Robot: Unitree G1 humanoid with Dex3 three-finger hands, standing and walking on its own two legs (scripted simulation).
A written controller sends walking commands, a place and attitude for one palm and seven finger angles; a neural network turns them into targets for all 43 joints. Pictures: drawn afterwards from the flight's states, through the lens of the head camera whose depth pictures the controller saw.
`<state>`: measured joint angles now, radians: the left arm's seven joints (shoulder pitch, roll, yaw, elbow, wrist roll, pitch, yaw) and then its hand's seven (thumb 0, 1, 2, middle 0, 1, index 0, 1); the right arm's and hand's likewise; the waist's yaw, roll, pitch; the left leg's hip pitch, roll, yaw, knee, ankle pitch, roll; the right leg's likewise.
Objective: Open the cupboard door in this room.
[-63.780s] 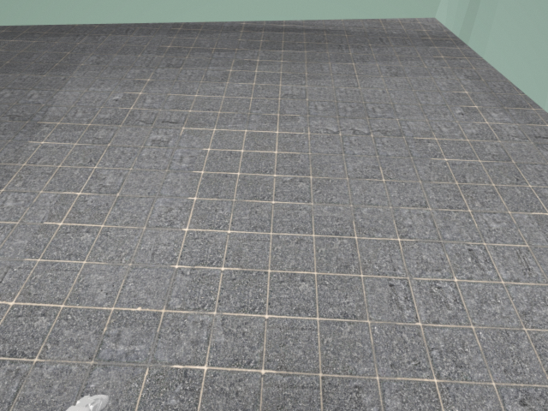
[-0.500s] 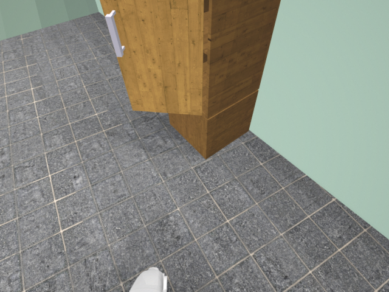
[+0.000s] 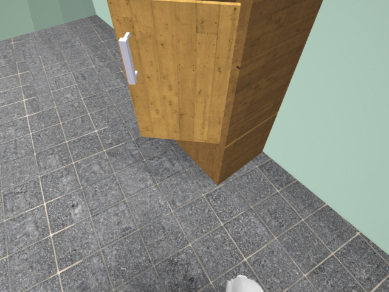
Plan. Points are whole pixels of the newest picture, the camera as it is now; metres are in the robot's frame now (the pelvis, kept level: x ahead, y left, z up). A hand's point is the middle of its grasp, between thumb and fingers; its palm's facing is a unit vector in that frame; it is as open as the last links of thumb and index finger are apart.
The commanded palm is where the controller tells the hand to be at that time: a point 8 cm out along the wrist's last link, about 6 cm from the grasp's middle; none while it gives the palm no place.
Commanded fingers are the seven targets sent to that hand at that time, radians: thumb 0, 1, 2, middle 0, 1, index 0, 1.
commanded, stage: take the last steps up to it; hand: left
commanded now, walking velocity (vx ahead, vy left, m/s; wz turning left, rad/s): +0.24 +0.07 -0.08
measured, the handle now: (130, 59) +0.76 +0.27 +0.04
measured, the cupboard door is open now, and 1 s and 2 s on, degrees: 45 45 45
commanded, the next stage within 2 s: come to a stop and stand still in 0.16 s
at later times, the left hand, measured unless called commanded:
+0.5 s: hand (123, 256) +0.22 +0.20 -0.18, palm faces +0.00 -0.98 -0.21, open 7.2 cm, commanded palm none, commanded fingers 0.00 0.90 0.90 -0.20 -0.30 -0.20 -0.30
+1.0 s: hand (125, 268) +0.19 +0.19 -0.17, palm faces -0.05 -0.97 -0.25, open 7.4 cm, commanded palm none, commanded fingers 0.00 0.90 0.90 -0.20 -0.30 -0.20 -0.30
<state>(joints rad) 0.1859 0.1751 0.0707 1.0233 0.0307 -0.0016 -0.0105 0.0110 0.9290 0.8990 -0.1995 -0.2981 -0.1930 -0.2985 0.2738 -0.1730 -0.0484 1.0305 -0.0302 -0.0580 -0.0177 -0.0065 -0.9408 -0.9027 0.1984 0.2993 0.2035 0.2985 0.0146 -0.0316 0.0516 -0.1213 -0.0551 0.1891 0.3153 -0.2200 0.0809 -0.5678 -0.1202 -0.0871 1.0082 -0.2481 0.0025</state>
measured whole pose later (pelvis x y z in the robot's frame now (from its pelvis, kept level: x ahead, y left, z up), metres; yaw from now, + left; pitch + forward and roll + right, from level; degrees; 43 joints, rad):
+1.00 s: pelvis +0.14 +0.00 -0.01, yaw -3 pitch +0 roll +0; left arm 0.23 0.18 0.04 1.00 0.03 0.04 0.01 0.00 0.91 0.90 -0.20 -0.30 -0.19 -0.30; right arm 0.19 -0.21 -0.07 1.02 -0.02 0.07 -0.01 0.01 -0.91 -0.90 0.20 0.30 0.20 0.30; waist -0.02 0.03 0.05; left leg -0.43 0.04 0.03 0.61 -0.31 -0.02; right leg -0.19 -0.03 -0.05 0.54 -0.36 0.00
